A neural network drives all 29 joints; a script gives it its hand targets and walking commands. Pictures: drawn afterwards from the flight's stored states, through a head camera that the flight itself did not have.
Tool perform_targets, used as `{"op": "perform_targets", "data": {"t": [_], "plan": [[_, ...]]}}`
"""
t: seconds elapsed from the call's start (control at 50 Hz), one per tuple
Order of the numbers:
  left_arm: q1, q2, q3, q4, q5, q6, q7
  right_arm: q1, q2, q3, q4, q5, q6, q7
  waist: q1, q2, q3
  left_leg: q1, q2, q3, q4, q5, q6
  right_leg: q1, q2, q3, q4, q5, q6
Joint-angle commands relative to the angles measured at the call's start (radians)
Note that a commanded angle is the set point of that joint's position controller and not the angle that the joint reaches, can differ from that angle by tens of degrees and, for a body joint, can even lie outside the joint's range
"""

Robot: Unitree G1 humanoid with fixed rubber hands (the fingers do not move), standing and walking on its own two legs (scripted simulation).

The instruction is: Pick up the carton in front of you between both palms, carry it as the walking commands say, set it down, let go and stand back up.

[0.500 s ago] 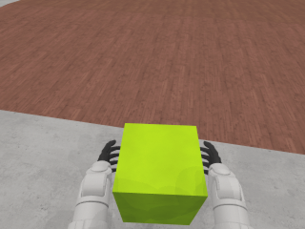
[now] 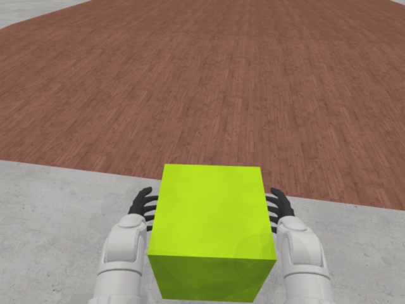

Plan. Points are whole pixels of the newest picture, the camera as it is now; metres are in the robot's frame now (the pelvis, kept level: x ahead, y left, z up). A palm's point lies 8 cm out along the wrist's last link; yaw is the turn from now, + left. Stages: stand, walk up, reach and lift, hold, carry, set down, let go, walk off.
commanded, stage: carry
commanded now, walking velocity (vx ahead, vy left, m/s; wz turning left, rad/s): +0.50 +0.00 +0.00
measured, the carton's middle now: (209, 235) +0.30 +0.00 -0.02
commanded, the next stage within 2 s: none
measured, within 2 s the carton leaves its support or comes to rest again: neither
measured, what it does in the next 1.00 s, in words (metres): walks ahead: left foot, then right foot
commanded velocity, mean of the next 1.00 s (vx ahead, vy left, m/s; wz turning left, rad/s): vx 0.50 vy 0.00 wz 0.00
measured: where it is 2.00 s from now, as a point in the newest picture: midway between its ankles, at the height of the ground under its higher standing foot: (217, 184)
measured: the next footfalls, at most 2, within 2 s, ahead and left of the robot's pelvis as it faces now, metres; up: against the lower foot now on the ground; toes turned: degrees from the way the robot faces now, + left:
left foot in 0.36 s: +0.19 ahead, +0.10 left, +0.00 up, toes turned +11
right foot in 0.72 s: +0.47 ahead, -0.14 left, +0.00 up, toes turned -14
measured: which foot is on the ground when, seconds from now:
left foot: down 0.00-0.10, up 0.12-0.34, down 0.36-0.76, up 0.78-1.00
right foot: down 0.00-0.36, up 0.38-0.70, down 0.72-1.00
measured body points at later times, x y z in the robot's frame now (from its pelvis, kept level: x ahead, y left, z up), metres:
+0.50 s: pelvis +0.17 +0.00 +0.00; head +0.14 +0.00 +0.45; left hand +0.43 +0.15 +0.07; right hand +0.43 -0.15 +0.07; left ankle +0.15 +0.10 -0.74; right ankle +0.11 -0.10 -0.69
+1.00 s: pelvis +0.47 -0.06 +0.01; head +0.49 -0.08 +0.46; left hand +0.74 +0.10 +0.08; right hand +0.76 -0.21 +0.07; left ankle +0.51 +0.09 -0.68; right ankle +0.43 -0.13 -0.74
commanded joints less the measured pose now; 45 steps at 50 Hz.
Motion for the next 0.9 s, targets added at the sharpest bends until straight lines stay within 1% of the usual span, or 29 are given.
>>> {"op": "perform_targets", "data": {"t": [0.0, 0.02, 0.06, 0.08, 0.1, 0.12, 0.14, 0.16, 0.2, 0.26, 0.32, 0.34, 0.36, 0.38, 0.4, 0.44, 0.46, 0.48, 0.54, 0.64, 0.68, 0.7, 0.72, 0.74, 0.76, 0.78, 0.82, 0.84, 0.88], "plan": [[-0.617, -0.912, -0.627, -0.13, -0.322, -0.03, -0.216, -0.51, 0.916, 0.601, -0.1, 0.3, -0.009, 0.215, -0.019, 0.166, -0.18, -0.052, 0.216, -0.207, -0.222, -0.402, 0.099, -0.124, 0.017, -0.144, 0.138, -0.03, 0.013], [-0.606, -0.906, -0.65, -0.144, -0.345, -0.013, -0.215, -0.482, 0.91, 0.621, -0.122, 0.306, 0.01, 0.203, -0.013, 0.149, -0.203, -0.079, 0.217, -0.189, -0.207, -0.356, 0.112, -0.09, 0.004, -0.155, 0.08, -0.018, 0.008], [-0.595, -0.897, -0.691, -0.188, -0.394, 0.031, -0.21, -0.478, 0.88, 0.654, -0.193, 0.33, 0.061, 0.183, -0.005, 0.071, -0.247, -0.209, 0.144, -0.066, -0.078, -0.361, 0.087, 0.097, -0.015, -0.129, -0.11, -0.036, -0.013], [-0.572, -0.876, -0.695, -0.203, -0.396, 0.058, -0.201, -0.498, 0.872, 0.688, -0.238, 0.353, 0.095, 0.179, 0.003, -0.105, -0.224, -0.321, 0.06, 0.065, 0.124, -0.333, 0.035, 0.116, -0.145, 0.1, -0.241, -0.24, -0.058], [-0.55, -0.849, -0.696, -0.219, -0.395, 0.088, -0.191, -0.521, 0.865, 0.715, -0.267, 0.377, 0.128, 0.176, 0.017, -0.283, -0.161, -0.511, -0.002, 0.155, 0.337, -0.247, -0.002, 0.178, -0.303, 0.364, -0.364, -0.399, -0.13], [-0.532, -0.828, -0.701, -0.236, -0.401, 0.122, -0.179, -0.546, 0.854, 0.74, -0.28, 0.405, 0.157, 0.176, 0.018, -0.23, -0.118, -0.566, 0.057, 0.109, 0.406, -0.187, 0.003, 0.15, -0.368, 0.456, -0.403, -0.362, -0.176], [-0.54, -0.806, -0.709, -0.277, -0.405, 0.152, -0.168, -0.559, 0.865, 0.765, -0.292, 0.443, 0.186, 0.179, 0.018, -0.172, -0.124, -0.572, 0.08, 0.095, 0.401, -0.171, 0.005, 0.138, -0.372, 0.423, -0.4, -0.29, -0.2], [-0.549, -0.804, -0.722, -0.315, -0.421, 0.181, -0.16, -0.562, 0.872, 0.783, -0.31, 0.474, 0.213, 0.179, 0.016, -0.128, -0.151, -0.549, 0.086, 0.104, 0.375, -0.143, 0.003, 0.148, -0.353, 0.337, -0.382, -0.189, -0.193], [-0.54, -0.809, -0.745, -0.379, -0.459, 0.23, -0.15, -0.533, 0.879, 0.808, -0.335, 0.516, 0.261, 0.175, 0.016, -0.142, -0.206, -0.449, 0.048, 0.158, 0.267, -0.094, -0.009, 0.152, -0.274, 0.152, -0.348, -0.026, -0.156], [-0.472, -0.817, -0.773, -0.46, -0.498, 0.298, -0.144, -0.461, 0.882, 0.821, -0.404, 0.549, 0.32, 0.163, 0.019, -0.173, -0.23, -0.333, 0.012, 0.222, 0.099, -0.041, -0.015, 0.141, -0.23, 0.046, -0.303, 0.064, -0.148], [-0.392, -0.831, -0.794, -0.512, -0.52, 0.356, -0.148, -0.352, 0.874, 0.8, -0.452, 0.535, 0.373, 0.156, 0.003, -0.096, -0.275, 0.026, 0.001, 0.28, -0.107, 0.113, -0.005, -0.036, -0.179, -0.064, -0.123, 0.079, -0.114], [-0.378, -0.835, -0.795, -0.526, -0.527, 0.372, -0.15, -0.317, 0.868, 0.79, -0.467, 0.529, 0.389, 0.153, -0.014, -0.046, -0.316, 0.237, 0.08, 0.199, -0.107, 0.081, 0.023, -0.19, -0.161, -0.103, 0.004, 0.074, -0.088], [-0.378, -0.836, -0.797, -0.547, -0.539, 0.39, -0.157, -0.287, 0.84, 0.778, -0.485, 0.509, 0.401, 0.149, -0.034, 0.145, -0.342, 0.408, 0.289, -0.109, -0.184, -0.163, 0.102, -0.424, -0.106, -0.192, 0.252, -0.017, -0.035], [-0.419, -0.836, -0.806, -0.578, -0.559, 0.408, -0.166, -0.266, 0.836, 0.767, -0.472, 0.483, 0.406, 0.144, -0.046, 0.303, -0.302, 0.463, 0.462, -0.405, -0.232, -0.207, 0.228, -0.644, -0.033, -0.21, 0.396, -0.136, -0.019], [-0.458, -0.836, -0.81, -0.588, -0.569, 0.418, -0.173, -0.294, 0.868, 0.775, -0.502, 0.493, 0.414, 0.141, -0.047, 0.213, -0.265, 0.404, 0.489, -0.43, -0.231, -0.163, 0.27, -0.685, -0.088, -0.129, 0.508, -0.168, -0.034], [-0.504, -0.838, -0.813, -0.603, -0.599, 0.427, -0.178, -0.389, 0.884, 0.786, -0.567, 0.53, 0.426, 0.138, -0.041, 0.054, -0.241, 0.29, 0.443, -0.307, -0.264, -0.163, 0.232, -0.673, -0.132, -0.103, 0.549, -0.102, -0.044], [-0.509, -0.84, -0.813, -0.607, -0.603, 0.429, -0.177, -0.42, 0.884, 0.795, -0.586, 0.542, 0.431, 0.137, -0.039, 0.043, -0.231, 0.25, 0.414, -0.228, -0.297, -0.188, 0.203, -0.648, -0.145, -0.111, 0.49, -0.043, -0.036], [-0.509, -0.846, -0.809, -0.605, -0.604, 0.432, -0.173, -0.437, 0.881, 0.801, -0.594, 0.554, 0.436, 0.137, -0.038, 0.076, -0.227, 0.226, 0.378, -0.14, -0.316, -0.146, 0.18, -0.612, -0.143, -0.136, 0.43, 0.026, -0.022], [-0.454, -0.838, -0.792, -0.58, -0.574, 0.44, -0.155, -0.411, 0.868, 0.808, -0.579, 0.578, 0.452, 0.146, -0.033, 0.103, -0.214, 0.167, 0.301, 0.026, -0.308, 0.025, 0.153, -0.492, -0.113, -0.198, 0.241, 0.153, 0.007], [-0.395, -0.827, -0.764, -0.546, -0.525, 0.45, -0.138, -0.379, 0.845, 0.803, -0.543, 0.584, 0.467, 0.165, -0.034, 0.16, -0.176, 0.128, 0.26, 0.158, -0.232, 0.202, 0.107, -0.3, -0.067, -0.289, 0.028, 0.297, -0.01], [-0.386, -0.829, -0.756, -0.543, -0.519, 0.45, -0.139, -0.387, 0.844, 0.806, -0.546, 0.58, 0.47, 0.168, -0.02, 0.134, -0.183, 0.075, 0.233, 0.221, -0.101, 0.271, 0.078, -0.131, -0.034, -0.345, -0.03, 0.285, -0.023], [-0.382, -0.828, -0.752, -0.538, -0.519, 0.45, -0.14, -0.379, 0.84, 0.807, -0.545, 0.577, 0.47, 0.169, -0.013, 0.098, -0.225, 0.014, 0.194, 0.277, 0.05, 0.339, 0.054, 0.033, -0.007, -0.375, -0.038, 0.223, -0.032], [-0.364, -0.828, -0.746, -0.527, -0.515, 0.449, -0.141, -0.384, 0.826, 0.804, -0.544, 0.575, 0.471, 0.17, 0.01, 0.03, -0.289, -0.115, 0.17, 0.288, 0.254, 0.264, 0.02, 0.232, -0.099, -0.248, -0.042, 0.159, -0.044], [-0.361, -0.813, -0.734, -0.512, -0.499, 0.443, -0.144, -0.408, 0.836, 0.814, -0.564, 0.58, 0.479, 0.171, 0.021, -0.232, -0.359, -0.351, 0.073, 0.27, 0.567, 0.022, -0.035, 0.39, -0.375, 0.223, -0.205, -0.096, -0.158], [-0.351, -0.838, -0.734, -0.504, -0.5, 0.437, -0.144, -0.425, 0.841, 0.815, -0.575, 0.583, 0.48, 0.174, 0.022, -0.306, -0.331, -0.54, 0.017, 0.177, 0.729, -0.201, -0.019, 0.429, -0.461, 0.439, -0.314, -0.024, -0.236], [-0.375, -0.867, -0.744, -0.534, -0.517, 0.432, -0.146, -0.431, 0.87, 0.82, -0.564, 0.583, 0.472, 0.177, 0.011, -0.227, -0.326, -0.581, 0.08, 0.097, 0.812, -0.19, 0.014, 0.406, -0.453, 0.363, -0.294, 0.093, -0.228], [-0.419, -0.935, -0.776, -0.584, -0.537, 0.411, -0.152, -0.427, 0.921, 0.823, -0.582, 0.582, 0.448, 0.18, 0.005, -0.07, -0.335, -0.579, 0.146, 0.064, 0.796, -0.082, 0.042, 0.322, -0.4, 0.205, -0.264, 0.216, -0.184], [-0.442, -0.954, -0.793, -0.608, -0.549, 0.401, -0.156, -0.423, 0.933, 0.83, -0.594, 0.578, 0.435, 0.177, 0.001, -0.052, -0.333, -0.544, 0.164, 0.06, 0.734, -0.021, 0.041, 0.275, -0.374, 0.122, -0.282, 0.242, -0.152], [-0.453, -0.96, -0.811, -0.628, -0.569, 0.387, -0.163, -0.406, 0.962, 0.845, -0.601, 0.567, 0.414, 0.167, 0.002, -0.093, -0.336, -0.494, 0.147, 0.099, 0.646, 0.034, 0.032, 0.24, -0.338, 0.011, -0.301, 0.288, -0.131]]}}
